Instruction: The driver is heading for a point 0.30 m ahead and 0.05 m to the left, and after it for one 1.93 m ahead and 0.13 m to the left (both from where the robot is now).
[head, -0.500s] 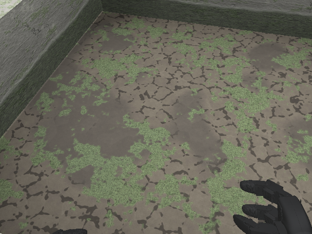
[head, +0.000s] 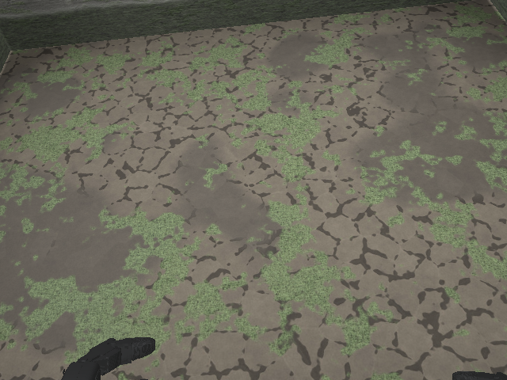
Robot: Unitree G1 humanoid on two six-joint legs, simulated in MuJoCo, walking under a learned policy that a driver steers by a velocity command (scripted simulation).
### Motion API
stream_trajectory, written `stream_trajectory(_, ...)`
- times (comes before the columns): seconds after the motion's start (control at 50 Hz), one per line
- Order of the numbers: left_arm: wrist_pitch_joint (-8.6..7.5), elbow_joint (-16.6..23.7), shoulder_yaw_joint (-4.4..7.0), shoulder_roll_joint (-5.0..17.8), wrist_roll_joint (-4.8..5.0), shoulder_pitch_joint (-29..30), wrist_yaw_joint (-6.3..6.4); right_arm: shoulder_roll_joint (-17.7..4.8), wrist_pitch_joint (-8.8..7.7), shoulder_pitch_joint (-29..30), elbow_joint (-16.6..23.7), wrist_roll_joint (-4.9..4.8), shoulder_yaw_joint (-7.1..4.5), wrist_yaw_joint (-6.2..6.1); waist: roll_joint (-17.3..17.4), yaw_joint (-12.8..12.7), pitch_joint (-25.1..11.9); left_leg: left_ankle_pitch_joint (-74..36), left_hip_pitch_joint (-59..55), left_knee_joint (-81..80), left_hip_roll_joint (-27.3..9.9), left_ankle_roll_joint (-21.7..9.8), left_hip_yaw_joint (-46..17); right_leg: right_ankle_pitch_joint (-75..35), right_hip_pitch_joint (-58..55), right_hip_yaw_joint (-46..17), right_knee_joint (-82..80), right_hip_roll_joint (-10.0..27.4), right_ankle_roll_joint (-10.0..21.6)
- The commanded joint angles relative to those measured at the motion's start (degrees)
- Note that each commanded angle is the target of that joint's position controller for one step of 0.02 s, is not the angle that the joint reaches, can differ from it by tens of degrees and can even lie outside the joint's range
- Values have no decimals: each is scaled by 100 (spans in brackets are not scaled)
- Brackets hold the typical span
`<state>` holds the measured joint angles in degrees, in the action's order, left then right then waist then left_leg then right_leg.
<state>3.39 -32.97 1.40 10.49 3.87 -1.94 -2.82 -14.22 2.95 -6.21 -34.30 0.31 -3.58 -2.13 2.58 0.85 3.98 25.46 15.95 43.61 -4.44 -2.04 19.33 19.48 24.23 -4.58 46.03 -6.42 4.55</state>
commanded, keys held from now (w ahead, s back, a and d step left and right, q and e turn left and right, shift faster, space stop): w+e+shift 0.06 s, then w+q+shift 0.94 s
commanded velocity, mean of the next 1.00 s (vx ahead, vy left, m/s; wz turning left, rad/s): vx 1.00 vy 0.00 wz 0.42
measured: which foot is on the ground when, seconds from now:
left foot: down 0.00-0.28, up 0.30-0.70, down 0.72-1.00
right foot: down 0.00-1.00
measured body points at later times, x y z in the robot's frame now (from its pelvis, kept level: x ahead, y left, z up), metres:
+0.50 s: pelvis +0.00 -0.08 +0.01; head +0.01 -0.09 +0.46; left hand +0.23 +0.11 -0.05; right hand +0.20 -0.33 -0.06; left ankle +0.00 +0.08 -0.64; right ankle +0.06 -0.13 -0.71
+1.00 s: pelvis -0.01 -0.05 +0.00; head +0.01 -0.04 +0.45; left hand +0.07 +0.25 -0.07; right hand +0.32 -0.14 -0.02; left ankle -0.01 +0.05 -0.70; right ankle +0.05 -0.14 -0.71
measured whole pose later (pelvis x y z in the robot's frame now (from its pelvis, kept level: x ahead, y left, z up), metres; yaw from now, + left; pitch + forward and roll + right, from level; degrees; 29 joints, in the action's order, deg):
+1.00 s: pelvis -0.01 -0.05 +0.00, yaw +24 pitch +0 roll -2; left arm -0.7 -32.5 0.4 12.6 -2.3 -5.6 1.3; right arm -13.6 2.7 2.1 -28.1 -1.3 -1.6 1.4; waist 1.0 -2.1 2.2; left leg 19.8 28.6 49.5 1.3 -1.9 -1.1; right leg 21.2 21.4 13.8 42.8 5.4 1.0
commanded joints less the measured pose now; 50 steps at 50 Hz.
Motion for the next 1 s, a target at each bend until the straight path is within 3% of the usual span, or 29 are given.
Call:
stream_trajectory(0.02,-66,481,220,861,47,312,18,-9,-34,887,971,-71,68,135,-1721,-237,-604,331,-20,377,782,406,-720,-1500,316,-1896,-1803,225,428)
stream_trajectory(0.06,-14,983,203,869,-88,1558,70,-161,-139,-466,682,98,22,187,-1556,594,-768,17,-1393,-112,822,121,-1177,-1108,1518,-1903,-2187,153,-6)
stream_trajectory(0.08,-33,1151,88,578,-197,1922,123,-183,-203,-1091,427,305,15,128,-977,904,-809,-903,-2433,-535,336,-94,-1254,-1307,2321,-1135,-1773,45,-352)
stream_trajectory(0.1,-115,1118,32,222,-99,1634,179,-503,-214,-1356,222,398,-121,117,305,907,-1305,-1200,-3497,-1145,-590,-452,-1944,-1232,2735,-177,-771,-484,-679)
stream_trajectory(0.12,-140,1026,45,463,-348,1336,160,-564,-264,-462,309,306,-135,36,1556,589,-1094,-2324,-2853,-1215,-1872,-694,-3037,247,3033,-333,450,146,-323)
stream_trajectory(0.14,-244,918,27,515,-586,1128,147,-134,-357,-148,481,362,48,-20,958,447,-1287,-3212,-2326,-1164,-1848,-680,-2985,346,2420,-515,740,363,-337)
stream_trajectory(0.18,-341,933,-10,466,-467,960,72,-152,-580,231,461,142,170,29,403,54,-1226,-2319,-999,-1583,-1464,-471,-2504,46,1015,-123,271,581,-504)
stream_trajectory(0.22,-291,700,-71,290,-458,468,-44,-270,-656,675,519,-123,212,95,382,-238,-1091,-1856,426,-1710,-882,-286,-1827,-667,-1041,465,-503,426,-553)
stream_trajectory(0.24,-245,594,-47,341,-470,210,-70,-260,-622,627,515,-175,231,128,298,-297,-987,-2141,596,-1524,-691,-257,-1684,-754,-1437,581,-663,324,-516)
stream_trajectory(0.26,-233,561,-21,477,-430,243,-62,-95,-568,467,564,-197,301,174,-257,-280,-1032,-2093,731,-1238,-336,-91,-1404,-1150,-1687,385,-902,421,-478)
stream_trajectory(0.28,-217,589,-6,619,-362,102,-58,-57,-498,572,616,-184,312,194,-831,-561,-1136,-1466,652,-772,8,43,-1253,-1275,-1542,-104,-1349,718,-416)
stream_trajectory(0.32,-190,565,-17,860,-412,-39,83,-46,-338,569,706,-273,214,208,-1735,-713,-948,354,1380,368,526,127,-1721,-1152,-1658,-1321,-2292,1595,-327)
stream_trajectory(0.36,-310,485,-18,856,-530,-354,311,-125,-292,551,724,-241,85,146,-1066,-635,-1020,405,2138,1400,680,132,-2625,-1397,-1934,-1727,-2149,2003,-244)
stream_trajectory(0.4,-484,526,-93,594,-578,-212,457,-10,-304,169,592,-174,55,93,-856,-256,-1191,-17,2261,2231,738,223,-2994,-1468,-1644,-1576,-2015,2132,-342)
stream_trajectory(0.48,-656,709,-188,407,-528,336,400,-14,18,23,553,-106,22,78,-790,186,-1111,-704,1787,2502,689,408,-2838,-823,-429,-788,-2276,1990,-665)
stream_trajectory(0.5,-655,692,-142,519,-494,281,389,32,81,-116,568,-199,40,127,-947,209,-1302,-704,1707,2494,637,326,-2656,-179,-556,-806,-2378,1976,-757)
stream_trajectory(0.56,-648,644,-61,750,-458,76,358,-204,178,83,609,-176,45,155,-815,79,-1033,-759,1576,2033,462,157,-2430,273,-339,-515,-2520,2033,-786)
stream_trajectory(0.6,-603,584,-24,809,-539,-104,361,-245,132,439,746,-243,99,155,-721,-90,-846,-514,1589,1358,311,82,-2258,363,-477,-305,-2572,2147,-624)
stream_trajectory(0.68,-482,474,85,976,-517,-105,381,-351,119,348,747,-277,126,263,-929,-127,-884,-290,644,172,317,-149,-1701,151,-553,386,-2438,2107,-623)
stream_trajectory(0.72,-376,572,35,702,-399,309,410,-250,126,-307,454,-109,161,329,-527,145,-966,-1118,-454,-691,487,-375,-1534,-36,-297,1280,-1723,1585,-909)
stream_trajectory(0.74,-286,641,-16,495,-421,224,397,-365,127,-299,385,-142,147,326,257,3,-684,-1682,-258,-899,520,-554,-1976,-410,-195,1850,-828,947,-1027)
stream_trajectory(0.76,-223,828,-64,441,-372,432,329,-645,109,89,552,-389,67,341,1135,129,-474,-885,574,-1444,253,-813,-3368,-238,-78,1810,-312,570,-1052)
stream_trajectory(0.78,-247,973,-62,472,-339,668,261,-699,90,670,808,-404,70,338,1324,66,-342,-231,1139,-1932,28,-865,-4050,-171,-163,1405,20,545,-1028)
stream_trajectory(0.82,-374,896,-38,519,-413,285,155,-742,69,1584,1118,-297,80,217,1040,-349,-684,-544,1370,-2063,120,-724,-3959,-526,-856,1037,-119,593,-919)
stream_trajectory(0.86,-435,619,7,548,-515,-193,280,-496,-71,1586,1206,-321,94,223,19,-504,-1081,-726,1687,-1503,489,-460,-3477,-1153,-2017,979,-692,786,-751)
stream_trajectory(0.9,-420,348,135,875,-632,-688,372,-120,-210,1312,1221,-375,151,266,-1558,-640,-1411,-627,2801,-18,804,-157,-2693,-706,-3292,-96,-1391,1940,-384)
stream_trajectory(0.92,-403,367,177,1039,-672,-575,431,-220,-224,1359,1229,-243,118,285,-1879,-624,-1256,-404,3149,505,616,-113,-2485,-500,-3092,-620,-1679,2599,-126)
stream_trajectory(0.96,-455,373,123,930,-663,-444,466,-321,-201,1647,1323,-94,97,352,-1099,-539,-1009,-394,2887,878,287,-11,-2288,50,-2220,-818,-1965,2917,92)
stream_trajectory(1.0,-544,386,100,893,-583,35,451,-158,-90,1377,1255,-121,161,444,-988,-184,-863,-776,1823,564,146,67,-1957,502,-1167,-57,-2024,2723,-137)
